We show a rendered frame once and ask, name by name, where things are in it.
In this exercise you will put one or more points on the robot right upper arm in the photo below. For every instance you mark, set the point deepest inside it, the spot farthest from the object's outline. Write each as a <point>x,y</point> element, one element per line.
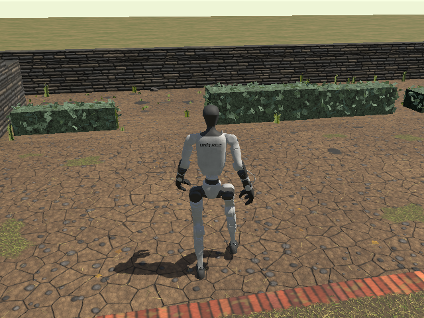
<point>235,151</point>

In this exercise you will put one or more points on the robot right hand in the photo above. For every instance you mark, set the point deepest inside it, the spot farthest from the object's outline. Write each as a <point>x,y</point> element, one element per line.
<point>250,195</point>

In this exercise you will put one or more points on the humanoid robot torso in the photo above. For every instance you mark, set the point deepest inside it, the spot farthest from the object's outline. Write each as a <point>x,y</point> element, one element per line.
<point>211,158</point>

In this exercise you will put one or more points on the robot left hand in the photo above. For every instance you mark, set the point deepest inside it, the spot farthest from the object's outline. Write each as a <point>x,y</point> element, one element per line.
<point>184,181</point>

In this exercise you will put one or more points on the right robot thigh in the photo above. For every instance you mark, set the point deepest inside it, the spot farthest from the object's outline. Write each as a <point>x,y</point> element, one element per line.
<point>228,195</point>

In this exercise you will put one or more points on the robot left upper arm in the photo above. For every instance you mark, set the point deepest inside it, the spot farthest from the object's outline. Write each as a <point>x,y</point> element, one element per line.
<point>187,149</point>

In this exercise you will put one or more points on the right robot forearm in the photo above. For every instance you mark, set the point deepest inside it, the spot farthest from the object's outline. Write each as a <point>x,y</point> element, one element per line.
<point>244,178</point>

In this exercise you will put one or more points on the left robot forearm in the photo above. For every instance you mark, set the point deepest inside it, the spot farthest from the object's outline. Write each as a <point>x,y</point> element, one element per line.
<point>181,172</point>

